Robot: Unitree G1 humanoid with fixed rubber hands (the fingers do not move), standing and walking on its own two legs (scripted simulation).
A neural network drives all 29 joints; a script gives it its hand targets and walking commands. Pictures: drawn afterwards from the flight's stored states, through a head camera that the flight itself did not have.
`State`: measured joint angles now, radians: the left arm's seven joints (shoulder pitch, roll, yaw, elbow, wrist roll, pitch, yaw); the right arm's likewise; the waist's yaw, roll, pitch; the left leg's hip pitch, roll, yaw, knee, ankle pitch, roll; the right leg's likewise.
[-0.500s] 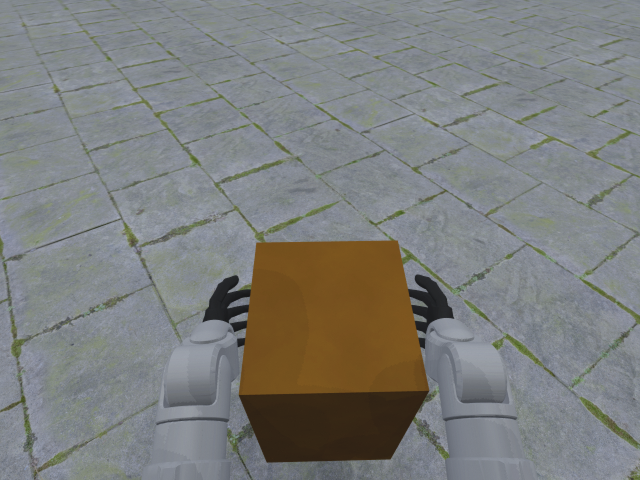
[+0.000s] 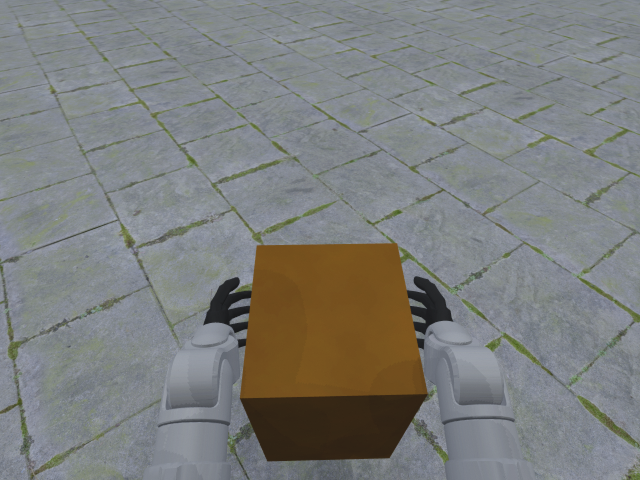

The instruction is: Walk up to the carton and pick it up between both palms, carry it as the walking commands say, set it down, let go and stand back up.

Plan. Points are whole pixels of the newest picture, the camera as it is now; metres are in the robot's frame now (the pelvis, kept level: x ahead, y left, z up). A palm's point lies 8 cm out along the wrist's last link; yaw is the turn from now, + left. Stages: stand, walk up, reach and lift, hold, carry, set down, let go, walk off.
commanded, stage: carry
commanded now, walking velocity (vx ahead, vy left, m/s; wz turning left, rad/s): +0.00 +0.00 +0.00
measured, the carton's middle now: (327, 359) +0.29 +0.00 -0.02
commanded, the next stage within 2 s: none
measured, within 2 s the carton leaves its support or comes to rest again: neither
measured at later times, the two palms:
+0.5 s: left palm (222, 348) +0.26 +0.13 +0.08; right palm (458, 348) +0.25 -0.15 +0.08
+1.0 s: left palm (217, 456) +0.15 +0.11 +0.07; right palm (499, 459) +0.14 -0.16 +0.07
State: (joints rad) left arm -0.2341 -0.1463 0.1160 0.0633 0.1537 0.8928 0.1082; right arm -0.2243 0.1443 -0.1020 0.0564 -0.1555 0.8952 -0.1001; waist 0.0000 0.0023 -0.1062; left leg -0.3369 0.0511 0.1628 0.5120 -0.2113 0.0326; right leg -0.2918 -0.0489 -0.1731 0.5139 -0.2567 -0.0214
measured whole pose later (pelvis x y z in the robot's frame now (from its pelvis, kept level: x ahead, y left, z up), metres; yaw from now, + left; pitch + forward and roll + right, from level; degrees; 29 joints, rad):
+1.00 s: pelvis -0.14 -0.02 -0.01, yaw +0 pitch +2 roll +3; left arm -0.28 -0.16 0.12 -0.24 0.11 1.21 0.13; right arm -0.27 0.15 -0.09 -0.25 -0.11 1.22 -0.15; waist -0.02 -0.04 -0.02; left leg -0.54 0.02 0.09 1.06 -0.46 -0.02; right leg -0.52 -0.09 -0.16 0.51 -0.04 -0.07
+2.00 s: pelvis -0.50 -0.01 +0.00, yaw -1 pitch +3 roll -2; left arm -0.25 -0.15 0.11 -0.29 0.09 1.21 0.16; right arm -0.26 0.15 -0.07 -0.25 -0.12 1.20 -0.12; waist 0.06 0.01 -0.05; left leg -0.46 0.07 0.06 0.52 -0.11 0.02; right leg -0.43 -0.01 -0.06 0.88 -0.50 0.04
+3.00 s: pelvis -0.92 -0.03 +0.00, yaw -1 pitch +3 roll +2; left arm -0.26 -0.15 0.09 -0.25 0.11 1.20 0.13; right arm -0.25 0.15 -0.09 -0.28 -0.10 1.22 -0.15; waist -0.05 -0.01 -0.04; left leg -0.49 0.01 0.05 0.96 -0.48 -0.06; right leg -0.43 -0.06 -0.05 0.53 -0.15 -0.02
